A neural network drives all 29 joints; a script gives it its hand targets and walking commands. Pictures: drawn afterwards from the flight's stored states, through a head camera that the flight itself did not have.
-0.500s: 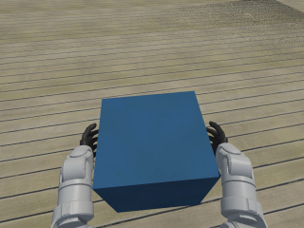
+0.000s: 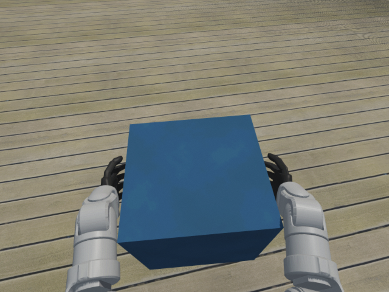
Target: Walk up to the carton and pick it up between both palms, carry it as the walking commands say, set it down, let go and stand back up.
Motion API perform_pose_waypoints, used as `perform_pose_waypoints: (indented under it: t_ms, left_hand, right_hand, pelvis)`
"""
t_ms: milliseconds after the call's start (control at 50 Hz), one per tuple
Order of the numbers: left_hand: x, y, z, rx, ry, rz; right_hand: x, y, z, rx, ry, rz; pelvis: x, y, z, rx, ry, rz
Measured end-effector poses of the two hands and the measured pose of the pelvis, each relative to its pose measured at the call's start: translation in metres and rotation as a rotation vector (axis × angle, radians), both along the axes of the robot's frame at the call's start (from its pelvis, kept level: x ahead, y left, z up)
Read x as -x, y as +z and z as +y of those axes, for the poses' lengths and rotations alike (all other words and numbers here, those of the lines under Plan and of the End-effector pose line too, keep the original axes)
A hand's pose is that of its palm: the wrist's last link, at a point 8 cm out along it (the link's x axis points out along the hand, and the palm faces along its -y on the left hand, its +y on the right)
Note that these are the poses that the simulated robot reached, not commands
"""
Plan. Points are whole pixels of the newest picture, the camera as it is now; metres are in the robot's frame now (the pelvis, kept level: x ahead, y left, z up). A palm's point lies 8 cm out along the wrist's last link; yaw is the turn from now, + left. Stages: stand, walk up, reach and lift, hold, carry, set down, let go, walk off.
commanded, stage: reach and lift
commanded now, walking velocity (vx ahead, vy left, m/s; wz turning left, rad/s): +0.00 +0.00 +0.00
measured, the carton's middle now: (196, 197) +0.32 +0.00 -0.03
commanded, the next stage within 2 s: hold in 0.64 s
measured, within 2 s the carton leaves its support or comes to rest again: neither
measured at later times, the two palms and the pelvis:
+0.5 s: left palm (110, 201) +0.29 +0.19 +0.03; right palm (285, 197) +0.28 -0.18 +0.04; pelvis -0.01 +0.00 +0.00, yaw +0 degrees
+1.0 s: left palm (108, 204) +0.28 +0.19 +0.04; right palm (285, 200) +0.28 -0.17 +0.04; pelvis -0.01 +0.00 +0.00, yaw +0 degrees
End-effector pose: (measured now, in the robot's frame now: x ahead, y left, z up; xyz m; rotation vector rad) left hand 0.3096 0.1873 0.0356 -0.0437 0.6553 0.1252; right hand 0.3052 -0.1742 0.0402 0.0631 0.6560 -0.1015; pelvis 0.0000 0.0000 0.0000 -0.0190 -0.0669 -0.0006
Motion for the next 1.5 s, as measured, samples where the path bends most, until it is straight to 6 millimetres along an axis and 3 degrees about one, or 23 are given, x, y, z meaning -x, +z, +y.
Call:
perform_pose_waypoints:
  t_ms: [380,960,1500]
  left_hand:
    - [0.021,-0.003,-0.002,-0.019,-0.008,0.010]
    - [0.031,0.000,0.000,-0.022,-0.007,0.004]
    - [0.028,-0.002,-0.001,-0.030,-0.009,0.009]
  right_hand:
    - [0.020,-0.003,-0.002,0.014,0.011,0.009]
    - [0.028,-0.001,-0.001,0.015,0.015,0.002]
    - [0.024,-0.004,-0.001,0.016,0.017,0.006]
  pelvis:
    - [0.006,0.001,-0.002,-0.002,0.001,-0.021]
    - [0.009,0.000,-0.002,-0.002,0.002,-0.025]
    - [0.002,0.001,-0.003,-0.002,0.003,-0.015]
